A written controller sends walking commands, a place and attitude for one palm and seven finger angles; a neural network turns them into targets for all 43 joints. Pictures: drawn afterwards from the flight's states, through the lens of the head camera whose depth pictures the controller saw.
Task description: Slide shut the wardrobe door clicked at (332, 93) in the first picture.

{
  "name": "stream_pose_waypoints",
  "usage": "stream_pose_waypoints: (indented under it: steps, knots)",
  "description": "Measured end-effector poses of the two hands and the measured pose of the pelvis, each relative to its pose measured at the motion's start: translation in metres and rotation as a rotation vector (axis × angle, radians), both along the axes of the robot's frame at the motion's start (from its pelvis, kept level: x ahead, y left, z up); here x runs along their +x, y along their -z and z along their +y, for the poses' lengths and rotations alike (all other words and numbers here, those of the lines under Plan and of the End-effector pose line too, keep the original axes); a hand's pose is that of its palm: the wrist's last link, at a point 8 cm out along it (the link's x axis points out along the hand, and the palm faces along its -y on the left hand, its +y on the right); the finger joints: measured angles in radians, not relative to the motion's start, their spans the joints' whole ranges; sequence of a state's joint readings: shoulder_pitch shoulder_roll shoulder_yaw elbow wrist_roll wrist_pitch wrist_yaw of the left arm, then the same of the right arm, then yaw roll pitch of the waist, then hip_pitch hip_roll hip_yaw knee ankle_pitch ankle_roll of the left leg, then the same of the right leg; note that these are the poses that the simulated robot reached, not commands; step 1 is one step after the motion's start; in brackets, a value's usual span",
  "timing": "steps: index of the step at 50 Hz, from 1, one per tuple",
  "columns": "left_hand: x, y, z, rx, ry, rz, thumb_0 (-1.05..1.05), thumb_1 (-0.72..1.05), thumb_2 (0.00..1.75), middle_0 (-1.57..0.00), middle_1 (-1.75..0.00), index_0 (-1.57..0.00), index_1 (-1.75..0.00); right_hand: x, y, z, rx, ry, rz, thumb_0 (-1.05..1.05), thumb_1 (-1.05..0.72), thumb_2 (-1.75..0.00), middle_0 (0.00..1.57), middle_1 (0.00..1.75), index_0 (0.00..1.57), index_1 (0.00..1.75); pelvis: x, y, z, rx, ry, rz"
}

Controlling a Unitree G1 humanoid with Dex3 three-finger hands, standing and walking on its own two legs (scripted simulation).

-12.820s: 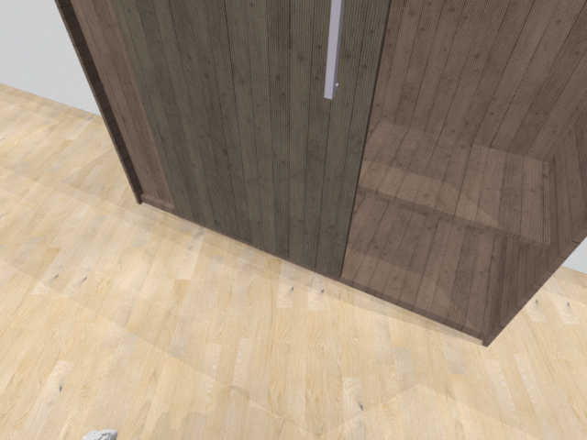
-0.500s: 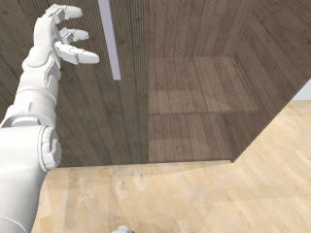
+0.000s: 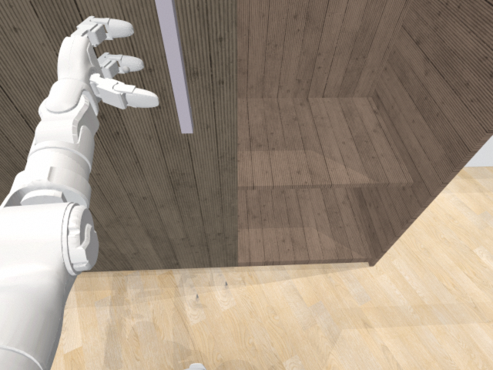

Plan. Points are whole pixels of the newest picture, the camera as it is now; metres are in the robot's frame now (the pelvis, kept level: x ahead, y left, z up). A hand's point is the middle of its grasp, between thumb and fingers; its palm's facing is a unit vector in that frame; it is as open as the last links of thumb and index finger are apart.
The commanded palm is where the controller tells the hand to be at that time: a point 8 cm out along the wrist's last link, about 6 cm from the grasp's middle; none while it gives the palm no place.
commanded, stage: move the hooked fingers beside the handle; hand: left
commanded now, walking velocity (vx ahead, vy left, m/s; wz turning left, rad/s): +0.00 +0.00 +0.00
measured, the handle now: (175, 49) +0.54 +0.10 +0.23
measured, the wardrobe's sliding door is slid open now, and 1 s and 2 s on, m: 0.57 0.57 0.57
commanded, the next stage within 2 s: feel for the door with the fingertips in 1.48 s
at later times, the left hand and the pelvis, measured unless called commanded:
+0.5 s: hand (126, 71) +0.50 +0.17 +0.22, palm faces +0.04 -1.00 -0.02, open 13.7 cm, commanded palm +0.50 +0.20 +0.19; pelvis +0.01 +0.01 +0.00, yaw +0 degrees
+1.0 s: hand (129, 72) +0.50 +0.17 +0.22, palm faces +0.05 -1.00 -0.01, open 13.9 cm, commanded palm +0.48 +0.20 +0.19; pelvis +0.01 +0.01 +0.00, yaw +0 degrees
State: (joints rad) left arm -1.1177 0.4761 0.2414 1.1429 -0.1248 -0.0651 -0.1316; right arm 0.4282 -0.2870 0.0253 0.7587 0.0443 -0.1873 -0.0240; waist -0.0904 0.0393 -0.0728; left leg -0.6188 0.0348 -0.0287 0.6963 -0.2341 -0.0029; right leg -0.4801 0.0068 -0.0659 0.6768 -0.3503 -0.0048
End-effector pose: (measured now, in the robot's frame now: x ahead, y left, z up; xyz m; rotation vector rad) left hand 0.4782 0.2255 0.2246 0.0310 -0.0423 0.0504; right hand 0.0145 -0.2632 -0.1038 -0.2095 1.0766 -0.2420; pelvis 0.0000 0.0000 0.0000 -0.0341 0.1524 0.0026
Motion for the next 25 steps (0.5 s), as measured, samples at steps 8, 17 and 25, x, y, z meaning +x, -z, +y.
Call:
stream_pose_waypoints:
  steps: [8,17,25]
  knots:
    - [0.0,0.001,0.0,-0.001,0.004,-0.008,-0.01,-0.5,0.3,-0.42,-1.24,-0.35,-1.26,0.01,0.0,0.002,0.004,-0.013,-0.01,0.01,-0.9,-0.9,0.2,0.3,0.2,0.3,0.003,-0.001,0.001,0.001,-0.002,-0.006]
    - [0.0,0.001,0.001,-0.005,0.013,-0.011,-0.01,-0.5,0.3,-0.41,-1.24,-0.35,-1.24,0.015,-0.001,0.006,0.01,-0.011,-0.014,0.01,-0.9,-0.9,0.2,0.3,0.2,0.3,0.006,-0.002,0.004,0.001,0.002,-0.013]
    - [-0.001,0.002,-0.001,-0.007,0.007,-0.018,-0.01,-0.5,0.3,-0.41,-1.24,-0.35,-1.23,0.015,0.0,0.009,0.016,-0.006,-0.011,0.01,-0.9,-0.9,0.2,0.3,0.2,0.3,0.006,-0.003,0.006,0.003,0.004,-0.017]
